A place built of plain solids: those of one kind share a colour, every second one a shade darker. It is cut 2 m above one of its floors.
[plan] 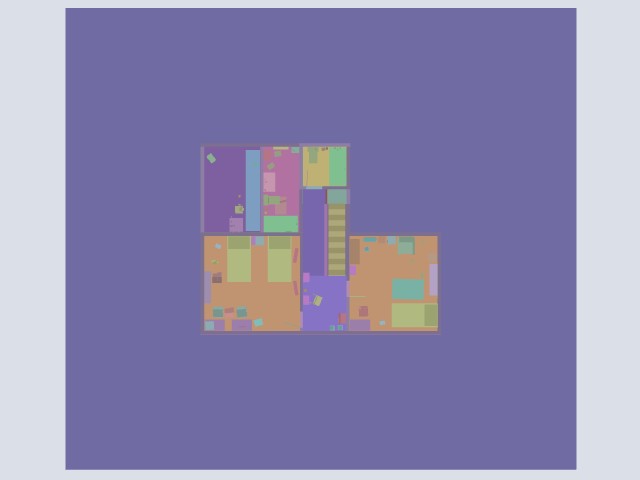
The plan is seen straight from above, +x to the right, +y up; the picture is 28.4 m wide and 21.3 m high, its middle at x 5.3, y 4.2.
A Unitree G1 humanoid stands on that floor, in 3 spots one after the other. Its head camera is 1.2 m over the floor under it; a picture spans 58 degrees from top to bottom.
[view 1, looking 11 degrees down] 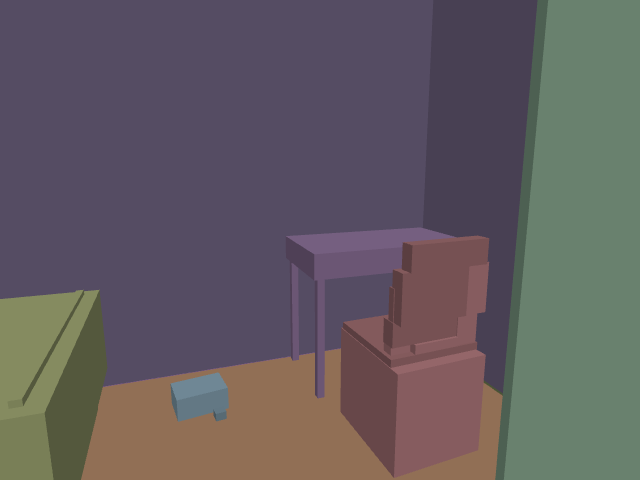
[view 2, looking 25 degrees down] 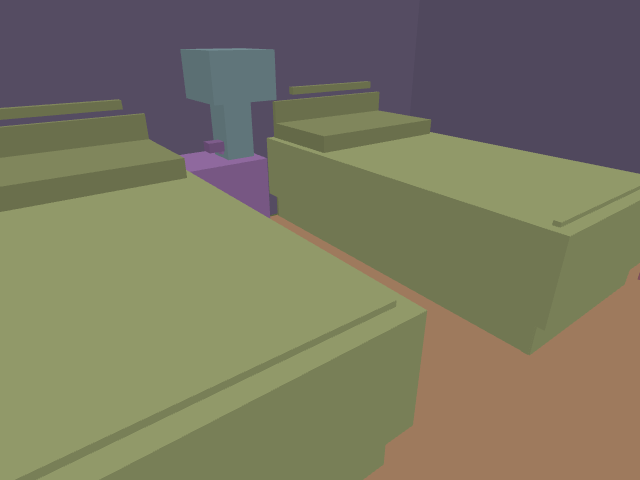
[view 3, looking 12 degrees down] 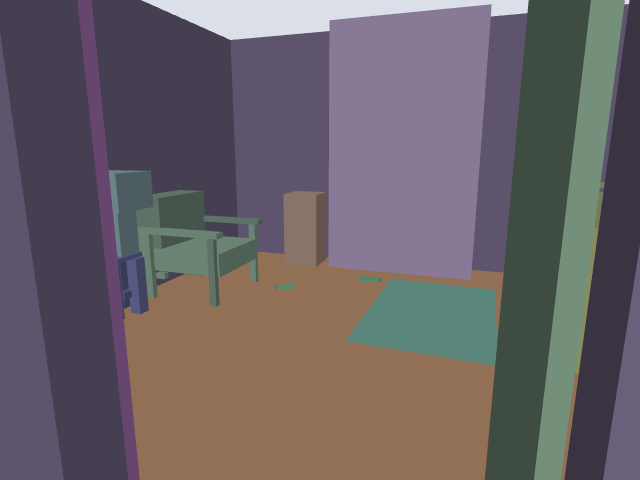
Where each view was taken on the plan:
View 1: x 8.18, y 2.52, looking -110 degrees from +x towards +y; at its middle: small_desk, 2.36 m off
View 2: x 1.48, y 1.77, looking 53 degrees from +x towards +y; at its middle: upper_floor_guest_room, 2.84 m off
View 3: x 6.05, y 1.81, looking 19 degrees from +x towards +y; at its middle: bar_stool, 4.51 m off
